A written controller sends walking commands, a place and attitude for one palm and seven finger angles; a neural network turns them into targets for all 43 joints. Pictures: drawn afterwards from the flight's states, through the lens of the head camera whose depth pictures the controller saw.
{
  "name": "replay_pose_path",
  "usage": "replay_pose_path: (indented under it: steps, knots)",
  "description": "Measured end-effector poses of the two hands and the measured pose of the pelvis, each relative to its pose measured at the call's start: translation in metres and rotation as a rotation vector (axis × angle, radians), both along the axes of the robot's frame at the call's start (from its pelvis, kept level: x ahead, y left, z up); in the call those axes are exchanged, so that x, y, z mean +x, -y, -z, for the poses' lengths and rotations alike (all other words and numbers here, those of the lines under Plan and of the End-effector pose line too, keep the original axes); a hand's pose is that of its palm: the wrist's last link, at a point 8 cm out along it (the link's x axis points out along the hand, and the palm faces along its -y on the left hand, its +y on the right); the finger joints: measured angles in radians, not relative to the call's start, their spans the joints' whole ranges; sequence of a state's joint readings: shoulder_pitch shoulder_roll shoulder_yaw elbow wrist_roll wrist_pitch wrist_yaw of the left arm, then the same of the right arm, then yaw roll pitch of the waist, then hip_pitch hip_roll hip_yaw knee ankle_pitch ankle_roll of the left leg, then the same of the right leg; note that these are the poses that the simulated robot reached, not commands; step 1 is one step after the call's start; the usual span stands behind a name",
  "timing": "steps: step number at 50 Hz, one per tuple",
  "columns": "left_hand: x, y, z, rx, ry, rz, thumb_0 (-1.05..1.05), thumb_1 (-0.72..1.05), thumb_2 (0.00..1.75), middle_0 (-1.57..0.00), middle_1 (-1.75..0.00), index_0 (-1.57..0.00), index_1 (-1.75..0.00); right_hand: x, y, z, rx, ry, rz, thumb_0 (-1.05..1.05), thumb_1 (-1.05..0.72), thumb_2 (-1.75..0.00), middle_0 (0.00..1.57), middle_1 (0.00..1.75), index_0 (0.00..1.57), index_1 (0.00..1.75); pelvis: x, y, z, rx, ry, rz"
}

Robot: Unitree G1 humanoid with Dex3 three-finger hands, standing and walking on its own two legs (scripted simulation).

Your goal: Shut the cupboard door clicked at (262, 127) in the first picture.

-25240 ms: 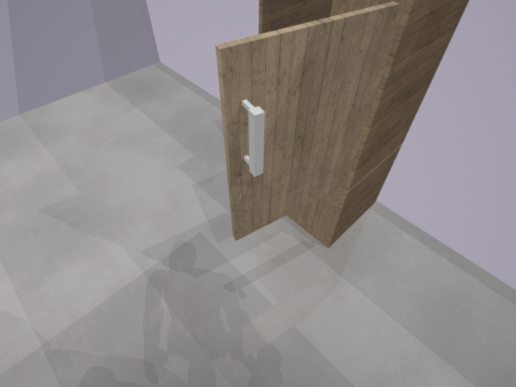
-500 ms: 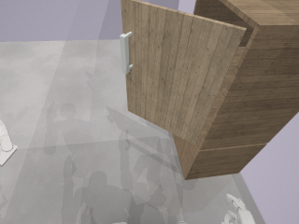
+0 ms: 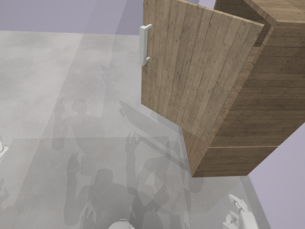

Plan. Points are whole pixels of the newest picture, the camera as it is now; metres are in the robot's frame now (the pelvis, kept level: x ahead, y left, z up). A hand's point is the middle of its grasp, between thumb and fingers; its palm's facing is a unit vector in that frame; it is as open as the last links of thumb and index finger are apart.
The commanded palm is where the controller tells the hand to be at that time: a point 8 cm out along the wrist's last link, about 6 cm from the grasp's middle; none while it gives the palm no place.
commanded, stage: step back with the hand held close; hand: left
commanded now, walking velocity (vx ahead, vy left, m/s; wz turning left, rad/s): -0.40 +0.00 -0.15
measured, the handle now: (146, 45) +0.80 +0.07 +0.08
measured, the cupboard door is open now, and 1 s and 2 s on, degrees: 50 50 50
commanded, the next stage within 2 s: stop stepping back and stand still in 0.24 s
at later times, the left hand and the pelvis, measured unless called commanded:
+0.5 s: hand out of the picture +0.11 +0.25 +0.18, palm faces +0.23 -0.83 -0.50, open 7.4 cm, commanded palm +0.06 +0.29 +0.20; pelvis -0.12 +0.01 +0.02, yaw -8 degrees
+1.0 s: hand out of the picture +0.03 +0.28 +0.19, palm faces +0.33 -0.83 -0.44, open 7.4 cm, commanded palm -0.02 +0.32 +0.20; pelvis -0.20 +0.04 +0.02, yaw -8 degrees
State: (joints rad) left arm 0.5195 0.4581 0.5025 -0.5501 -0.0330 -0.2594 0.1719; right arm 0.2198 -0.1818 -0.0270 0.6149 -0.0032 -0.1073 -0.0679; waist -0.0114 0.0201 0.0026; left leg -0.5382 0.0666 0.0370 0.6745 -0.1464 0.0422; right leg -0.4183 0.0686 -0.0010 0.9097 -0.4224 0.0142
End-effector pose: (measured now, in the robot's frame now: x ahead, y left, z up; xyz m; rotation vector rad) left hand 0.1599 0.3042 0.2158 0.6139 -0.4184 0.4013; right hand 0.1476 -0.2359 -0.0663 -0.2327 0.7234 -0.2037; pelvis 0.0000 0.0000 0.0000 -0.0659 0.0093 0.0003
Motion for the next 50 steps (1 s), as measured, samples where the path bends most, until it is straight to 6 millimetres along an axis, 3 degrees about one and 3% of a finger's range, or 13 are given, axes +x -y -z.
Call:
replay_pose_path:
  steps: [5, 10, 14, 18, 23, 30, 35, 39, 44, 50]
  knots:
    - [-0.019, 0.006, 0.011, -0.083, -0.038, -0.046, 0.01, 0.89, 0.9, -0.21, -0.3, -0.21, -0.3, -0.005, -0.008, 0.0, 0.041, 0.028, -0.063, 0.01, -0.9, -0.9, 0.2, 0.3, 0.2, 0.3, -0.022, 0.008, -0.003, 0.02, -0.042, 0.071]
    - [-0.015, 0.029, 0.015, -0.151, -0.073, 0.055, 0.01, 0.89, 0.9, -0.21, -0.3, -0.2, -0.3, -0.026, -0.006, -0.011, 0.04, 0.008, -0.026, 0.01, -0.9, -0.9, 0.21, 0.3, 0.21, 0.3, -0.043, 0.007, -0.016, 0.045, -0.032, 0.103]
    - [-0.011, 0.029, 0.01, -0.089, -0.092, 0.152, 0.01, 0.89, 0.9, -0.21, -0.3, -0.21, -0.3, -0.047, 0.004, -0.027, -0.005, 0.036, 0.052, 0.01, -0.9, -0.9, 0.21, 0.3, 0.21, 0.3, -0.056, -0.002, -0.017, 0.039, -0.044, 0.109]
    - [-0.022, 0.018, 0.009, -0.041, -0.145, 0.2, 0.01, 0.89, 0.9, -0.21, -0.3, -0.21, -0.3, -0.079, 0.012, -0.042, -0.039, 0.046, 0.097, 0.01, -0.9, -0.9, 0.21, 0.3, 0.2, 0.3, -0.083, -0.009, -0.021, 0.034, -0.031, 0.134]
    - [-0.066, 0.014, 0.012, -0.059, -0.211, 0.191, 0.01, 0.89, 0.9, -0.21, -0.3, -0.21, -0.3, -0.131, 0.017, -0.048, -0.051, 0.07, 0.128, 0.01, -0.9, -0.9, 0.2, 0.3, 0.2, 0.3, -0.112, -0.013, -0.024, 0.01, -0.024, 0.152]
    - [-0.127, 0.009, 0.013, -0.11, -0.157, 0.121, 0.01, 0.89, 0.9, -0.22, -0.3, -0.21, -0.3, -0.205, 0.015, -0.021, -0.054, -0.049, 0.133, 0.01, -0.9, -0.9, 0.2, 0.3, 0.2, 0.3, -0.15, -0.016, -0.019, 0.039, 0.017, 0.147]
    - [-0.139, -0.01, 0.016, -0.184, -0.027, 0.067, 0.01, 0.89, 0.9, -0.21, -0.3, -0.21, -0.3, -0.244, 0.004, -0.004, -0.066, -0.111, 0.147, 0.01, -0.9, -0.9, 0.2, 0.3, 0.2, 0.3, -0.16, -0.028, -0.012, 0.024, 0.031, 0.111]
    - [-0.138, -0.019, 0.019, -0.19, -0.037, 0.062, 0.01, 0.89, 0.9, -0.21, -0.3, -0.2, -0.3, -0.258, -0.014, -0.001, -0.035, -0.091, 0.171, 0.01, -0.9, -0.9, 0.2, 0.3, 0.2, 0.3, -0.174, -0.037, -0.013, 0.034, 0.054, 0.125]
    - [-0.148, -0.015, 0.013, -0.113, -0.125, 0.092, 0.02, 0.89, 0.9, -0.21, -0.3, -0.2, -0.3, -0.263, -0.037, -0.006, 0.044, -0.045, 0.155, 0.01, -0.9, -0.9, 0.2, 0.3, 0.2, 0.3, -0.187, -0.036, -0.021, 0.036, 0.043, 0.131]
    - [-0.166, -0.012, 0.009, -0.089, -0.117, 0.117, 0.01, 0.89, 0.9, -0.21, -0.3, -0.21, -0.3, -0.261, -0.04, 0.0, 0.05, -0.084, 0.1, 0.01, -0.9, -0.9, 0.21, 0.3, 0.21, 0.3, -0.198, -0.042, -0.019, 0.051, 0.038, 0.142]
